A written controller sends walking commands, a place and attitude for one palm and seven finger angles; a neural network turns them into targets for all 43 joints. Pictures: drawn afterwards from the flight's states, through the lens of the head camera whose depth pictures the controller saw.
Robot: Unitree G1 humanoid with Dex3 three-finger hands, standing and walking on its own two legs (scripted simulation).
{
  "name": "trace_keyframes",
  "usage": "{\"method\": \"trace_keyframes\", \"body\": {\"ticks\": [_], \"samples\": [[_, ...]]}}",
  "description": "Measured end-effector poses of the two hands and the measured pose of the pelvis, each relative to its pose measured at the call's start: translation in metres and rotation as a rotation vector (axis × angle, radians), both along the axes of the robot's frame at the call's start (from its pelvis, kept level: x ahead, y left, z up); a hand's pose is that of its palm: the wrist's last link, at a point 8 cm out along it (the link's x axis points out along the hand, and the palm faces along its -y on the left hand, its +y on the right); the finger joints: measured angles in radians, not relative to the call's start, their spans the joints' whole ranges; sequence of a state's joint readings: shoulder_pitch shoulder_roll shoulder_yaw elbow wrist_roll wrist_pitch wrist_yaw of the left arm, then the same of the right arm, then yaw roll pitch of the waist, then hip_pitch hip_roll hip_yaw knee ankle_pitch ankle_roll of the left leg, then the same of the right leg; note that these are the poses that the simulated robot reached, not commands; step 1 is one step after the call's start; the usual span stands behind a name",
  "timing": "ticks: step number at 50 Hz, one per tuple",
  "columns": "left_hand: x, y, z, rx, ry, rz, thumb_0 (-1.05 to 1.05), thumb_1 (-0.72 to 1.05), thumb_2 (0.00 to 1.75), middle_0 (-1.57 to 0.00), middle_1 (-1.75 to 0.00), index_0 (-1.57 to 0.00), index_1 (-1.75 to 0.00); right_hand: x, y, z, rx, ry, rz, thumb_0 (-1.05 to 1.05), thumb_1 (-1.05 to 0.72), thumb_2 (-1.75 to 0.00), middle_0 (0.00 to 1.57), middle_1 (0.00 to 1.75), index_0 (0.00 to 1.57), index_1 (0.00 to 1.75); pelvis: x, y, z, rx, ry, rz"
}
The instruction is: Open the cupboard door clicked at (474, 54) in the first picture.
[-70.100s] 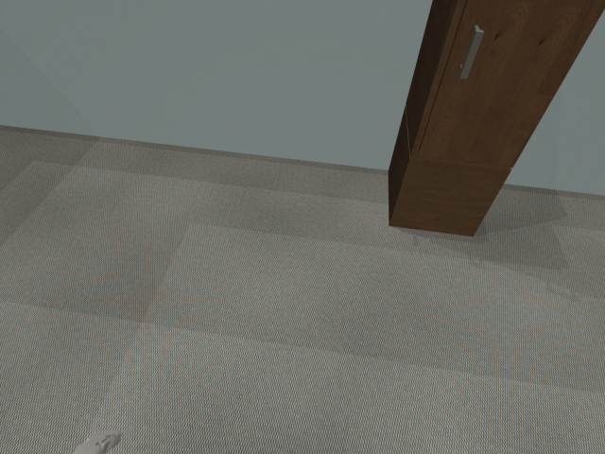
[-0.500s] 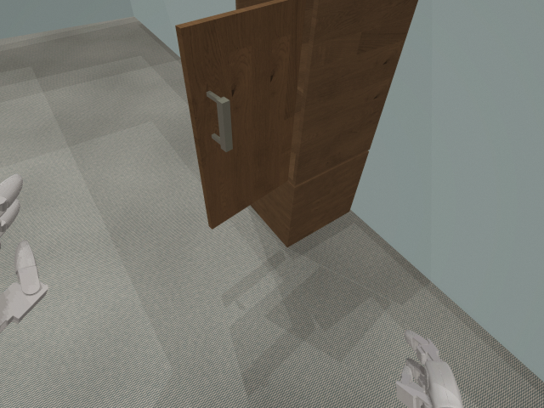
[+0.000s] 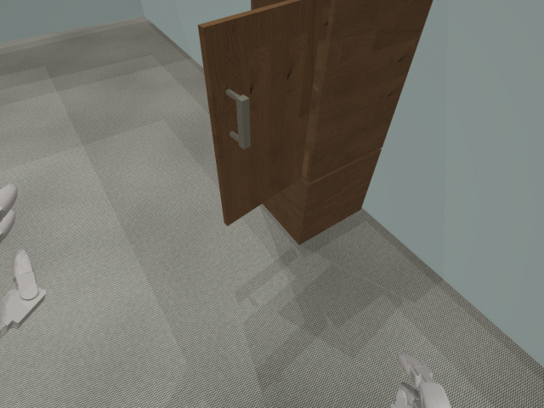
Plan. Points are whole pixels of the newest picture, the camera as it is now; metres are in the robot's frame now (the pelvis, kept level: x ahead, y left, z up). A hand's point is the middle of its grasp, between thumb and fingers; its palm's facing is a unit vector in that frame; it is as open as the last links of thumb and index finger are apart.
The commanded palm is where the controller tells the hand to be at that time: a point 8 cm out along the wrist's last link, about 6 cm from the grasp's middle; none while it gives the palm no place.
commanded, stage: let the arm hang, fingers relaxed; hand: left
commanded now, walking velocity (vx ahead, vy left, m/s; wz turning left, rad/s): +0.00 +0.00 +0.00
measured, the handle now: (237, 119) +0.70 +0.13 +0.04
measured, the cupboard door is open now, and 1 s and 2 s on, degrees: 98 98 98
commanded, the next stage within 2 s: look to check the result in 1.16 s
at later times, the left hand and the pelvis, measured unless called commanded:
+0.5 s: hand out of the picture -0.01 +0.16 -0.18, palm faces +0.04 -0.98 -0.18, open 7.1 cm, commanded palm none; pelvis +0.00 -0.02 -0.01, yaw +2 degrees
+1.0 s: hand out of the picture +0.02 +0.14 -0.18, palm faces +0.05 -0.98 -0.20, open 7.4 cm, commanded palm none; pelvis +0.01 -0.03 +0.00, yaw +1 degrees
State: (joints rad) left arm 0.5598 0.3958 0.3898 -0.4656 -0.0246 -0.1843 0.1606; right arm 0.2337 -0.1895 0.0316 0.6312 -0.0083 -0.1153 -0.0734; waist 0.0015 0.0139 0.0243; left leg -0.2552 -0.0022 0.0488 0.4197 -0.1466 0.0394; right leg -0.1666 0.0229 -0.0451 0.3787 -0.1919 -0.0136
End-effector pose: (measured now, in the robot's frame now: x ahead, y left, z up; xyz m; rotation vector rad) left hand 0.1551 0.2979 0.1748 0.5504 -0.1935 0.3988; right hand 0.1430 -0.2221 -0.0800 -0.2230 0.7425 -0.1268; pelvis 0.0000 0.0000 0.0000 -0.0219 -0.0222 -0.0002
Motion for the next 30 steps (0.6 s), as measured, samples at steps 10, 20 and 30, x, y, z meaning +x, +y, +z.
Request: {"method": "trace_keyframes", "body": {"ticks": [10, 20, 30], "samples": [[0.008, -0.001, -0.175, -0.242, 0.703, 0.062, 0.0, 0.9, 0.9, -0.2, -0.3, -0.2, -0.3, -0.001, -0.028, -0.039, 0.018, 0.132, 0.027, 0.01, -0.9, -0.9, 0.2, 0.3, 0.2, 0.3, -0.005, 0.002, -0.011, 0.009, 0.018, 0.015], [-0.125, -0.089, -0.328, -0.611, 1.374, 0.145, 0.0, 0.97, 0.9, -0.2, -0.3, -0.21, -0.3, -0.099, -0.055, -0.048, -0.053, 0.508, -0.064, 0.01, -0.91, -0.9, 0.2, 0.3, 0.2, 0.3, -0.005, -0.018, -0.01, 0.013, -0.003, 0.032], [-0.195, -0.079, -0.318, -0.615, 1.545, 0.304, 0.0, 0.93, 0.9, -0.2, -0.3, -0.21, -0.3, -0.15, -0.036, -0.067, 0.031, 0.686, -0.094, 0.01, -0.91, -0.9, 0.2, 0.3, 0.2, 0.3, -0.002, -0.022, -0.004, 0.006, -0.017, 0.038]]}}
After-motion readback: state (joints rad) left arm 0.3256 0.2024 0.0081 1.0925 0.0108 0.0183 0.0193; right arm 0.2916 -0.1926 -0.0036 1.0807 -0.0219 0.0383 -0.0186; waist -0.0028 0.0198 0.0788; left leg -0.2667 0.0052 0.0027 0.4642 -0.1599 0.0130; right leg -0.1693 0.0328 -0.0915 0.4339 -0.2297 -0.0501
